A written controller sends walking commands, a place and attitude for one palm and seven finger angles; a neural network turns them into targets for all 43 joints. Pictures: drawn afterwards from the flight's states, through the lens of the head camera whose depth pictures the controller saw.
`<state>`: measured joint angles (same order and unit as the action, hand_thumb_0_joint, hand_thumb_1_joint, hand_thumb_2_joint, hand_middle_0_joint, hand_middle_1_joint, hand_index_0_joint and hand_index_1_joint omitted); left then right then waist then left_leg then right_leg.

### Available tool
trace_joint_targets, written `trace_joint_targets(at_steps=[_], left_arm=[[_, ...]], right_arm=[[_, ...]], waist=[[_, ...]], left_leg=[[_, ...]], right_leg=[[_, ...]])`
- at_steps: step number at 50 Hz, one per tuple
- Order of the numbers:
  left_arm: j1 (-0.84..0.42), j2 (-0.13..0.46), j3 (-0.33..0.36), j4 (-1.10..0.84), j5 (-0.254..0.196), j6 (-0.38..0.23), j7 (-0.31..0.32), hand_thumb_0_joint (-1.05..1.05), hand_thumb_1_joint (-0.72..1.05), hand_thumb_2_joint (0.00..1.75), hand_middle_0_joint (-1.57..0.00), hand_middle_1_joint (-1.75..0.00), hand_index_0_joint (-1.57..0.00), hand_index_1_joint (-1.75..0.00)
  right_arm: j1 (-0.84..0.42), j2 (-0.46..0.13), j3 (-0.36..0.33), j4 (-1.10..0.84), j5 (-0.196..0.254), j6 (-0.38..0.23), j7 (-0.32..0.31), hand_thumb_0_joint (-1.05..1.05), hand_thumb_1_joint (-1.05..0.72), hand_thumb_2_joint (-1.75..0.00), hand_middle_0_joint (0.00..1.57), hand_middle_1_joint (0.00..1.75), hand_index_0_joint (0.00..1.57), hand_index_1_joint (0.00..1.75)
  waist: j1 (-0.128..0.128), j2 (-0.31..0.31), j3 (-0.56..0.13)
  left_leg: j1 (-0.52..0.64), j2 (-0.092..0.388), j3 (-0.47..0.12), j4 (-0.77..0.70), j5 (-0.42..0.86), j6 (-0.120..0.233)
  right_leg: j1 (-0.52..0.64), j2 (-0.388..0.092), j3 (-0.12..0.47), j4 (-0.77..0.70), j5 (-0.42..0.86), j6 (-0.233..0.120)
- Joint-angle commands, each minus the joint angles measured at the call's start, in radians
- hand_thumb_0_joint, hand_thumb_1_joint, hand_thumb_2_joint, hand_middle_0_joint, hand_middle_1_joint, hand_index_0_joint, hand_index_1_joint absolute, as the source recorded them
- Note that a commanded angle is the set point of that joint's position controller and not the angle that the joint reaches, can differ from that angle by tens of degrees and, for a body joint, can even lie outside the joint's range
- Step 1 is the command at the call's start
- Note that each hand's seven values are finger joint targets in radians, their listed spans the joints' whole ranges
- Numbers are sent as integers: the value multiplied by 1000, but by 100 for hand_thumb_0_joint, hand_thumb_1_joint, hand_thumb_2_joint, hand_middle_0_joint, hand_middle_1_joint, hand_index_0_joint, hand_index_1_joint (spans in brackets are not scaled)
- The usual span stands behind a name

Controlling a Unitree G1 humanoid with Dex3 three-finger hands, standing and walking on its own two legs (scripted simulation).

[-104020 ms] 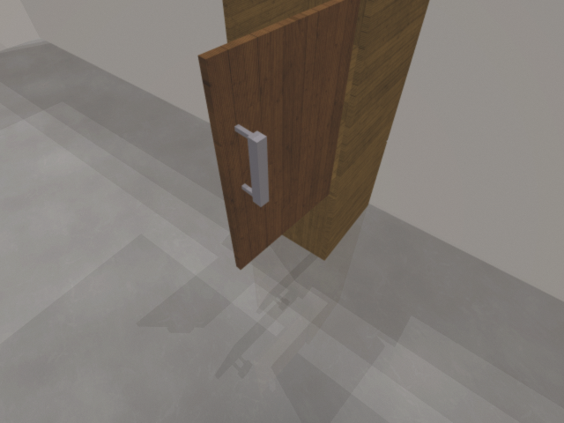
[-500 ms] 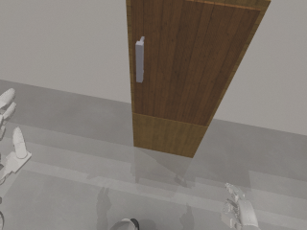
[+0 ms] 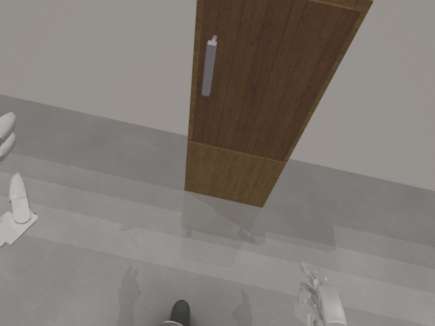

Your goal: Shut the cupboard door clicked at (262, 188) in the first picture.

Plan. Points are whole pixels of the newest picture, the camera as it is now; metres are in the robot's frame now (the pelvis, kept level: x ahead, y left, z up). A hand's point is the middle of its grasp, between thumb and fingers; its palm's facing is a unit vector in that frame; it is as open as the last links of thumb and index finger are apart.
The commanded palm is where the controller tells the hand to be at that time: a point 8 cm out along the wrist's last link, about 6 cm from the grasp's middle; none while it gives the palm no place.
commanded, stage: stop stepping back and stand still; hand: left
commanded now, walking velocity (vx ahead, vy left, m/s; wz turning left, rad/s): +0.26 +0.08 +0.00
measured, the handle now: (210, 66) +0.81 +0.09 +0.03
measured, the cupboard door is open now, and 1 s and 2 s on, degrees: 0 0 0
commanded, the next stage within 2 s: let the arm hang, fingers relaxed in 1.06 s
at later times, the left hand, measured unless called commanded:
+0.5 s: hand out of the picture +0.08 +0.28 +0.19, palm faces +0.41 -0.80 -0.45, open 7.4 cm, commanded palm +0.05 +0.31 +0.18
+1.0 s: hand out of the picture +0.08 +0.30 +0.18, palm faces +0.47 -0.75 -0.47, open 7.4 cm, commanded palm +0.03 +0.33 +0.18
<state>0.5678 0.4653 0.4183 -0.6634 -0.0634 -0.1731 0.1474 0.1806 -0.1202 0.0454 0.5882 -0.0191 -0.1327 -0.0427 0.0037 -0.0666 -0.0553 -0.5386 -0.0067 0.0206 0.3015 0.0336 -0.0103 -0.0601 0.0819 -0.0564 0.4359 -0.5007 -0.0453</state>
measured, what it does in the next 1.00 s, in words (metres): walks backwards: right foot, then left foot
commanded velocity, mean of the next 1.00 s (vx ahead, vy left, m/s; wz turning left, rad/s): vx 0.17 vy -0.03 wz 0.00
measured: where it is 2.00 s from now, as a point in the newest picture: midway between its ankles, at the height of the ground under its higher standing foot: outside the picture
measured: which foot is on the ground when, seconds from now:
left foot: down 0.00-0.32, up 0.34-0.58, down 0.60-0.86, up 0.88-1.00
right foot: up 0.00-0.02, down 0.04-0.60, up 0.62-0.82, down 0.84-1.00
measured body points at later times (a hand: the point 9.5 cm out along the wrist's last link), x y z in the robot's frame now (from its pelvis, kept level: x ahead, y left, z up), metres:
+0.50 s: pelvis -0.11 +0.02 +0.01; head -0.13 +0.06 +0.45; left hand +0.05 +0.32 +0.21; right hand -0.01 -0.24 -0.08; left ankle -0.08 +0.16 -0.66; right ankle -0.12 -0.07 -0.73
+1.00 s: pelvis -0.12 +0.03 +0.00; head -0.13 +0.03 +0.45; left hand +0.05 +0.33 +0.20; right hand +0.03 -0.20 -0.10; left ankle -0.12 +0.15 -0.68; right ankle -0.07 -0.03 -0.73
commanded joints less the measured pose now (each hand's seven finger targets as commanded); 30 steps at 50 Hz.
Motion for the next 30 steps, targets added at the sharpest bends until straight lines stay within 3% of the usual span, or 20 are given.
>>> trace_joint_targets(at_steps=[1,3,4,5,7,9,10,11,13,14,15,16,17,18,19,20,22,26,28,30], left_arm=[[11,248,248,-160,-26,-50,32,0,90,90,-20,-30,-20,-30],[-9,292,303,-113,-35,-45,46,0,90,90,-20,-30,-20,-30],[-47,204,218,-69,-36,-23,35,0,90,90,-20,-30,-20,-30],[-59,177,183,-25,-27,-5,35,0,90,90,-20,-30,-20,-30],[-109,159,141,65,-18,4,29,0,90,90,-20,-30,-20,-30],[-214,120,78,147,-7,6,20,0,90,90,-20,-30,-20,-30],[-216,120,69,163,-6,1,20,0,90,90,-20,-30,-20,-30],[-244,143,76,144,0,7,16,0,90,90,-20,-30,-20,-30],[-272,142,78,96,3,17,12,0,90,90,-20,-30,-20,-30],[-287,182,110,38,9,9,15,0,90,90,-20,-30,-20,-30],[-230,163,102,15,17,1,15,0,90,90,-20,-30,-20,-30],[-162,188,115,-49,26,-13,17,0,90,90,-20,-30,-20,-30],[-186,203,120,-151,25,-35,22,0,90,90,-20,-30,-20,-30],[-189,236,166,-227,24,-53,24,0,90,90,-20,-30,-20,-30],[-162,288,236,-261,24,-67,20,0,90,90,-20,-30,-20,-30],[-99,260,233,-224,31,-85,25,0,90,90,-20,-30,-20,-30],[-53,216,204,-112,45,-102,36,0,90,90,-20,-30,-20,-30],[-198,139,130,74,51,-96,59,0,90,90,-20,-30,-20,-30],[-181,108,97,101,37,-78,73,0,90,90,-20,-30,-20,-30],[-141,86,66,27,26,-73,67,0,90,90,-20,-30,-20,-30]], right_arm=[[-31,-170,-63,-86,5,10,-23,0,-90,-90,20,30,20,30],[-42,-169,-51,-98,3,14,-24,0,-90,-90,20,30,20,30],[-49,-178,-75,-91,32,14,-19,0,-90,-90,20,30,20,30],[-63,-192,-80,-98,40,16,-24,0,-90,-90,20,30,20,30],[-36,-209,-69,-81,43,19,-40,0,-90,-90,20,30,20,30],[-39,-229,-65,-63,44,8,-53,0,-90,-90,20,30,20,30],[-44,-223,-55,-75,34,9,-51,0,-90,-90,20,30,20,30],[-56,-222,-50,-102,27,7,-52,0,-90,-90,20,30,20,30],[-68,-223,-66,-112,20,5,-51,0,-90,-90,20,30,20,30],[-78,-227,-79,-115,18,8,-51,0,-90,-90,20,30,20,30],[-69,-214,-83,-125,20,13,-45,0,-90,-90,20,30,20,30],[-68,-190,-88,-139,36,17,-33,0,-90,-90,20,30,20,30],[-91,-219,-107,-129,43,16,-26,0,-90,-90,20,30,20,30],[-89,-229,-107,-101,27,13,-19,0,-90,-90,20,30,20,30],[-58,-219,-112,-98,26,11,-12,0,-90,-90,20,30,20,30],[-16,-178,-92,-95,16,21,-10,0,-90,-90,20,30,20,30],[1,-168,-74,-83,8,25,-18,0,-90,-90,20,30,20,30],[6,-178,-88,-54,0,-38,-58,0,-90,-90,20,30,20,30],[42,-202,-100,-63,3,-48,-79,0,-90,-90,20,30,20,30],[37,-249,-114,-108,18,-33,-71,0,-90,-90,20,30,20,30]], waist=[[-6,60,-148],[1,6,-182],[-2,-128,-163],[-22,-112,-83],[-51,53,-31],[-65,238,60],[-47,323,72],[-22,296,116],[9,214,137],[17,245,108],[21,184,64],[29,-96,52],[9,-202,121],[-13,-61,188],[-32,-40,137],[-43,64,98],[-39,162,42],[-2,0,-37],[-18,81,-72],[-32,395,-66]], left_leg=[[401,34,-14,395,-248,-19],[255,53,17,420,-199,-7],[211,29,15,442,-200,-9],[213,51,15,403,-152,6],[358,37,32,297,-141,46],[371,143,-215,118,-377,113],[276,230,-399,-102,-671,102],[107,264,-456,-242,-830,28],[-142,228,-319,-292,-834,-88],[-210,179,-203,-221,-774,-98],[-256,89,-64,-1,-734,-108],[-105,-56,112,572,-518,-77],[-134,-76,-14,1020,-465,-53],[-145,-25,-80,1139,-353,-38],[-144,18,-111,1156,-373,-31],[-148,80,-99,1046,-340,-20],[-125,101,-23,779,-344,-8],[119,63,102,320,-426,24],[353,29,124,127,-406,33],[596,339,-367,36,-256,153]], right_leg=[[-323,-271,183,-244,203,-93],[-185,-343,168,-153,455,-115],[-144,-287,169,-104,450,-87],[-165,-273,151,-54,508,-77],[-269,-216,55,105,547,-16],[-399,-103,3,250,248,56],[-366,-31,0,347,-16,46],[-273,1,-3,418,-69,19],[-54,31,-52,361,-97,-8],[54,29,-69,252,-109,-20],[112,-25,-18,124,-135,-60],[-187,-255,304,-192,-345,-140],[-502,-542,707,-423,-470,-215],[-624,-502,647,-409,-418,-197],[-616,-488,608,-376,-425,-223],[-478,-422,418,-293,-282,-205],[-313,-334,271,-213,-101,-152],[-159,-303,165,-102,-35,-118],[-213,-218,107,58,-14,-70],[-566,-77,-32,436,-29,33]])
